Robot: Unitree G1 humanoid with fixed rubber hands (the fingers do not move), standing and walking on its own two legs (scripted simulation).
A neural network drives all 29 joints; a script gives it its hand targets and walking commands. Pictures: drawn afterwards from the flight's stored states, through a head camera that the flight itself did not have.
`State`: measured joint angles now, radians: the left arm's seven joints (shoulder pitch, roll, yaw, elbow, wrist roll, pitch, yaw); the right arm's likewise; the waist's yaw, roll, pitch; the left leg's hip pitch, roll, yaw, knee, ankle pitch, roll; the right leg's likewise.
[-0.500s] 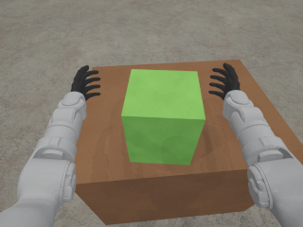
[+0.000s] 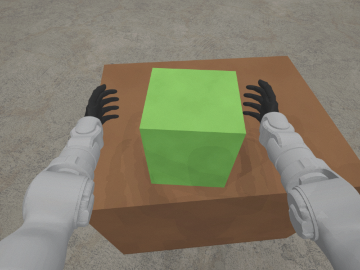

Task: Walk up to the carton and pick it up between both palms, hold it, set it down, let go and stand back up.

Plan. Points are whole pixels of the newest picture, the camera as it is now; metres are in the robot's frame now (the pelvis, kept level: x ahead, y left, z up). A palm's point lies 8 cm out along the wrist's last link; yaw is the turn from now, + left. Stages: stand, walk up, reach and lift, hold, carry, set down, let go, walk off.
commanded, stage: reach and lift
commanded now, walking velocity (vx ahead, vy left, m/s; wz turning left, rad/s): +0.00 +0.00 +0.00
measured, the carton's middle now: (190, 131) +0.48 +0.02 +0.01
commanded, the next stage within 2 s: none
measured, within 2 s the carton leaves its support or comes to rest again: neither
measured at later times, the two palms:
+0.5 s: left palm (110, 127) +0.45 +0.22 +0.05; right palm (263, 125) +0.46 -0.15 +0.07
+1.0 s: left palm (128, 128) +0.45 +0.18 +0.05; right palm (251, 135) +0.44 -0.12 +0.05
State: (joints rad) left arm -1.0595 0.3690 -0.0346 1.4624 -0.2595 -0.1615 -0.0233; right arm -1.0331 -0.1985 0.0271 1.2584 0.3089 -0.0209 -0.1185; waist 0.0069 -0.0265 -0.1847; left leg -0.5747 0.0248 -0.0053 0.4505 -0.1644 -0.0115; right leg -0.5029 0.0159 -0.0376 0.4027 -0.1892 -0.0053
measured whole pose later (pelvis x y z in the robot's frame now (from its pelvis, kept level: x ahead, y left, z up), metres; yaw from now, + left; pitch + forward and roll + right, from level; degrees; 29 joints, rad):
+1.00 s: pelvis +0.01 +0.01 +0.00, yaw -2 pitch +17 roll -1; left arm -0.98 0.12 0.51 1.35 0.28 -0.34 0.04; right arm -0.88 0.10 -0.64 1.04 -0.43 -0.26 -0.10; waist 0.01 -0.01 -0.10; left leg -0.55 0.01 0.03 0.41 -0.16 0.01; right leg -0.50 0.00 0.00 0.37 -0.18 0.02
